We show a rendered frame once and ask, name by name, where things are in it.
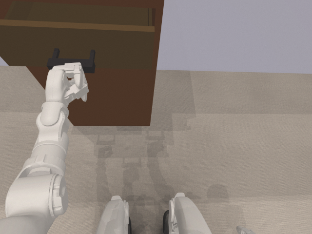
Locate robot right thigh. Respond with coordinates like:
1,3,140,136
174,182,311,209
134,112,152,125
169,196,212,234

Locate cabinet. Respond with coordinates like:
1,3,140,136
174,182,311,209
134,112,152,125
0,0,164,126

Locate robot thigh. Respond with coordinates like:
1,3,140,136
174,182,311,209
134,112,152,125
95,199,129,234
169,196,212,234

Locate left robot hand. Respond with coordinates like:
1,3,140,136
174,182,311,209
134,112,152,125
45,62,89,107

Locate robot left forearm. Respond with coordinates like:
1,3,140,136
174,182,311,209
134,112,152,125
5,101,70,217

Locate drawer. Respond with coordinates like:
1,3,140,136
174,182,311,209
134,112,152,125
0,1,155,70

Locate robot left thigh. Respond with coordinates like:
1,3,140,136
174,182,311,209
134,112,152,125
95,199,129,234

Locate handle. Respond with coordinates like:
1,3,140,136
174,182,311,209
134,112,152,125
47,48,95,73

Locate robot left upper arm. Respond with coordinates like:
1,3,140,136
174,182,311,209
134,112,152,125
0,174,69,234

